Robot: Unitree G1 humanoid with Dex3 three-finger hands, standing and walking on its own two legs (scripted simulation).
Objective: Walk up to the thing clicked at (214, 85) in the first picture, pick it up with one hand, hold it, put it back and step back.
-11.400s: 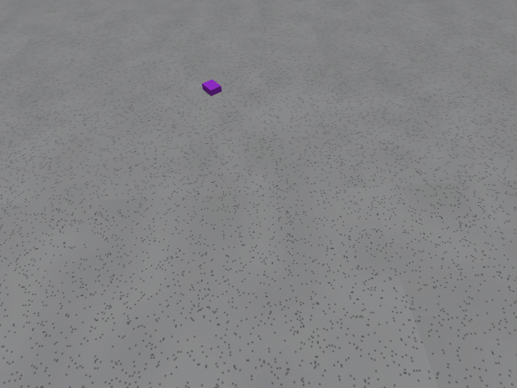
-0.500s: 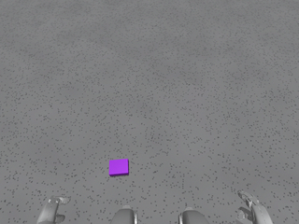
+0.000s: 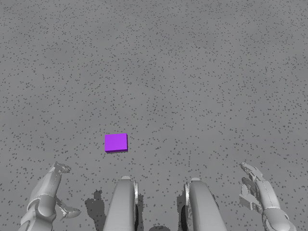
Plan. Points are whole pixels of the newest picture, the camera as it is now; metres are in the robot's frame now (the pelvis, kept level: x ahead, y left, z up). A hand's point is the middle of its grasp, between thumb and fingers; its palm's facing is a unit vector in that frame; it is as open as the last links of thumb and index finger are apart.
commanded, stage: rise first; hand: left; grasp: from above
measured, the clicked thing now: (116, 142) +0.47 +0.22 -0.57
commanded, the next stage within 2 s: none
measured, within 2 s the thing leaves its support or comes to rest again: neither
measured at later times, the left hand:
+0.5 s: hand (86, 163) +0.32 +0.29 -0.33, palm faces -0.47 -0.20 -0.86, open 14.0 cm
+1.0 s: hand (93, 153) +0.38 +0.29 -0.40, palm faces -0.45 -0.03 -0.89, open 14.2 cm
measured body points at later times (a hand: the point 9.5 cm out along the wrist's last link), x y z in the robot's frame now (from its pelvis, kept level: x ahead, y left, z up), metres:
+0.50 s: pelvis -0.07 +0.00 -0.19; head +0.15 +0.02 +0.21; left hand +0.34 +0.30 -0.28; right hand +0.03 -0.29 -0.32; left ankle +0.03 +0.13 -0.56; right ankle +0.02 -0.14 -0.56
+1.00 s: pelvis -0.07 +0.01 -0.24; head +0.16 +0.06 +0.15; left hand +0.40 +0.29 -0.35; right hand -0.01 -0.28 -0.35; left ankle +0.03 +0.13 -0.56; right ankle +0.02 -0.14 -0.56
